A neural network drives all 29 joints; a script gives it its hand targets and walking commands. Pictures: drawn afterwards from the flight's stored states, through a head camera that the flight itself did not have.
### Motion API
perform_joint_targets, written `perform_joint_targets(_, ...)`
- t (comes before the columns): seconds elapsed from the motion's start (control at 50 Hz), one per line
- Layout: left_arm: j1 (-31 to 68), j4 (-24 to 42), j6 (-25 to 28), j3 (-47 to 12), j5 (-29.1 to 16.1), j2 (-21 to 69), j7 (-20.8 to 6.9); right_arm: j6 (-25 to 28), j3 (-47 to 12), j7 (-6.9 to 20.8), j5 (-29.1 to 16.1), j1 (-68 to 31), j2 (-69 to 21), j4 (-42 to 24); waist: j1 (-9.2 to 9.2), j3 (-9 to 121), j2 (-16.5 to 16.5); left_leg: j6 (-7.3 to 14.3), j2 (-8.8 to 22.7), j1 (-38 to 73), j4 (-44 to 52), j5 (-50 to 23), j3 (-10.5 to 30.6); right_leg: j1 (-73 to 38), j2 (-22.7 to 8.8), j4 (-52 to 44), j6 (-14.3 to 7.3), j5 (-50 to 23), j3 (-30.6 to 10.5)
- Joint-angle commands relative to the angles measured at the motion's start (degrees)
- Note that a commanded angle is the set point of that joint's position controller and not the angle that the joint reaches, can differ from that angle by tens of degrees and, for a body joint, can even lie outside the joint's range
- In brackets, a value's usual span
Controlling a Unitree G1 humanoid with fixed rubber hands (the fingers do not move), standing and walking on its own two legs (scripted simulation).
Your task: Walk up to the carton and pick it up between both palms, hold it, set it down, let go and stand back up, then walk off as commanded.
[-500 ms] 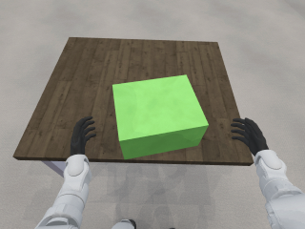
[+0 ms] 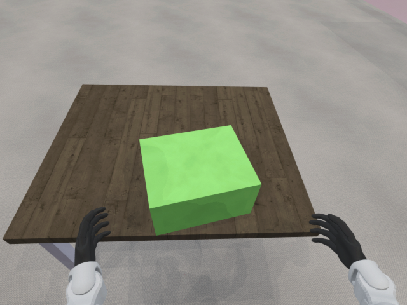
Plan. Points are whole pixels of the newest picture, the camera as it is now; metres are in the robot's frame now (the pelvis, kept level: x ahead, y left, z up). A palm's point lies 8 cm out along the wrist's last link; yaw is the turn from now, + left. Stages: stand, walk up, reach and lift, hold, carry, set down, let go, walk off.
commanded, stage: set down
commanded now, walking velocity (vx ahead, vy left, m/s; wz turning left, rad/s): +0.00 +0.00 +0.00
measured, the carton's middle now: (195, 176) +0.46 +0.05 -0.09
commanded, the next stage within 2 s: none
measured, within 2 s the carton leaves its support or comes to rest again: neither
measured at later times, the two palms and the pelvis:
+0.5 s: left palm (96, 252) +0.22 +0.24 -0.04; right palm (342, 261) +0.23 -0.27 -0.03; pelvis +0.02 +0.00 +0.00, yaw +1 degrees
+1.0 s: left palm (92, 274) +0.18 +0.23 -0.05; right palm (332, 275) +0.21 -0.25 -0.05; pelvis +0.02 +0.00 +0.00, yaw +1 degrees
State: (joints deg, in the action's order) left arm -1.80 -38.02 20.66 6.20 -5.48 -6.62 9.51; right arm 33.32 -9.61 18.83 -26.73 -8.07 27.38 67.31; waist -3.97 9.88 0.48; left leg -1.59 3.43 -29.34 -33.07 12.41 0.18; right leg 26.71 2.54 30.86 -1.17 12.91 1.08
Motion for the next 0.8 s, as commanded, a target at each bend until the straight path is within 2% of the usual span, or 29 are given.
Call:
perform_joint_targets(0.0,-0.2,13.0,2.8,-6.6,-2.8,0.0,0.5,3.8,2.7,0.6,-4.3,-2.5,11.0,-12.5,2.47,2.0,3.7,1.5,-2.6,11.4,6.2,1.3,1.3,-8.1,-2.2,-5.6,-1.3,6.0,-2.9)
perform_joint_targets(0.02,1.1,12.7,3.1,-6.3,-3.0,-0.8,0.6,3.6,2.6,0.5,-4.1,-3.2,10.3,-13.7,2.00,1.6,3.8,1.7,-2.7,10.8,5.9,2.3,1.1,-7.4,-2.5,-5.8,-1.3,7.8,-3.3)
perform_joint_targets(0.04,-0.6,12.5,2.8,-6.9,-2.9,-0.5,0.7,3.4,2.9,0.5,-3.8,-0.9,10.2,-13.6,2.74,0.7,3.7,1.6,-2.7,11.6,6.1,3.1,1.3,-7.1,-2.7,-6.2,-1.3,8.3,-3.5)
perform_joint_targets(0.16,1.5,9.5,1.9,-7.0,-3.0,-2.0,0.4,2.3,3.6,-0.4,-1.7,0.3,8.5,-16.3,2.58,-1.0,4.5,2.2,-2.6,11.7,6.9,8.5,0.3,-4.9,-3.5,-6.7,-0.9,12.8,-4.1)
perform_joint_targets(0.2,2.1,8.2,0.7,-6.9,-2.5,-2.2,0.2,1.6,4.2,-0.9,-0.7,0.0,8.3,-16.2,2.84,-1.7,4.7,2.3,-2.4,12.3,7.5,10.2,0.0,-4.5,-3.5,-7.0,-0.8,13.5,-4.1)
perform_joint_targets(0.22,2.3,7.4,0.2,-6.3,-2.3,-2.4,0.1,1.2,4.0,-1.2,-0.5,-0.2,8.1,-16.5,2.21,-2.3,5.0,2.4,-2.3,12.3,7.9,10.6,-0.3,-4.6,-3.5,-7.1,-0.7,13.6,-4.0)
perform_joint_targets(0.3,2.5,8.1,-1.9,-5.8,-1.7,-3.2,-0.2,0.0,4.9,-2.4,0.9,-0.1,7.8,-16.6,2.39,-2.9,4.6,2.3,-2.1,13.3,9.0,10.7,-0.9,-5.5,-3.1,-7.4,-0.8,11.8,-3.6)
perform_joint_targets(0.34,2.0,9.0,-2.6,-5.3,-1.3,-3.5,-0.4,-0.6,4.9,-2.9,1.3,0.4,7.4,-16.9,2.32,-2.7,4.2,2.3,-2.3,14.3,8.8,8.5,-1.4,-5.8,-2.9,-7.5,-0.9,9.8,-3.4)
perform_joint_targets(0.4,-1.0,10.8,-3.2,-4.3,-0.2,-3.9,-0.9,-0.8,4.9,-3.8,1.5,2.5,7.8,-16.8,2.05,-1.5,3.8,1.9,-2.6,17.2,8.2,1.5,-1.7,-7.3,-2.1,-7.4,-1.1,3.5,-2.8)
perform_joint_targets(0.54,-9.7,13.4,-3.4,-2.1,2.3,-4.0,-2.8,0.3,1.4,-5.6,0.9,9.5,7.1,-17.3,0.34,1.7,2.9,0.4,-3.7,20.1,5.8,-16.3,-2.4,-14.0,-1.1,-6.2,-0.7,-17.6,-2.7)
perform_joint_targets(0.6,-12.1,13.7,-3.6,-2.0,2.9,-3.9,-3.6,0.9,1.3,-6.1,1.3,10.9,6.8,-18.1,0.24,2.1,3.1,0.1,-3.8,20.8,5.5,-20.6,-2.0,-14.8,-0.7,-6.3,-0.6,-21.1,-2.3)
perform_joint_targets(0.62,-12.7,13.5,-3.9,-1.9,3.1,-4.3,-3.9,0.8,1.1,-6.5,1.8,11.8,6.4,-17.5,0.71,1.7,3.2,0.0,-4.0,21.0,5.4,-20.9,-2.2,-15.1,-0.7,-6.6,-0.6,-21.7,-2.3)
perform_joint_targets(0.64,-12.8,14.1,-3.8,-1.7,3.0,-4.8,-4.1,1.0,0.9,-6.8,1.9,11.7,5.9,-18.3,0.39,1.5,3.4,0.0,-4.1,20.0,5.3,-20.6,-2.3,-15.5,-0.8,-6.5,-0.5,-22.1,-2.3)
perform_joint_targets(0.7,-10.7,14.3,-3.8,-2.2,2.2,-5.8,-4.4,0.9,1.8,-7.6,3.5,10.4,4.3,-19.3,1.38,-0.2,4.0,0.5,-4.2,18.8,5.9,-16.3,-2.2,-14.8,-1.1,-7.3,-0.3,-18.4,-2.2)
perform_joint_targets(0.72,-10.0,14.0,-3.9,-1.9,2.0,-6.5,-4.5,0.7,1.9,-7.9,4.0,9.8,3.7,-20.1,1.12,-0.7,4.4,0.7,-4.2,18.3,6.2,-14.5,-2.4,-14.3,-1.2,-7.5,-0.3,-16.7,-2.2)
perform_joint_targets(0.78,-7.4,12.6,-4.5,-2.1,1.7,-7.5,-4.7,-0.7,2.3,-8.5,5.7,8.6,1.8,-19.6,1.73,-3.5,4.4,1.2,-4.2,18.0,7.1,-8.4,-2.6,-11.8,-1.6,-8.7,-0.4,-9.0,-2.3)
